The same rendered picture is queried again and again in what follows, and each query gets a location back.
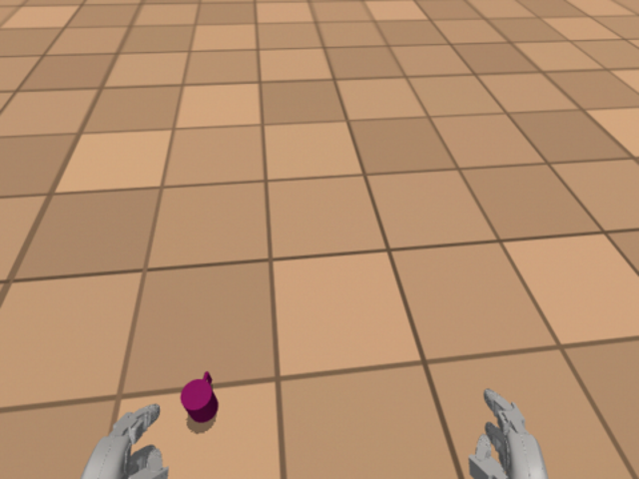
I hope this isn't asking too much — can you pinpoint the left robot hand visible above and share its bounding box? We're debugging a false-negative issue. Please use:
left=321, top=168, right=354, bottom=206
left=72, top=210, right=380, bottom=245
left=80, top=404, right=169, bottom=479

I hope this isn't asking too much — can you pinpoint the mug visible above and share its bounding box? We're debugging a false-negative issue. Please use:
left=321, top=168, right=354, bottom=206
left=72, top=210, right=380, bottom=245
left=181, top=371, right=219, bottom=423

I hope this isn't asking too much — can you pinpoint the right robot hand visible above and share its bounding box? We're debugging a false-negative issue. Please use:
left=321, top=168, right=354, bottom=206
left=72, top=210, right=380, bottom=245
left=468, top=388, right=548, bottom=479

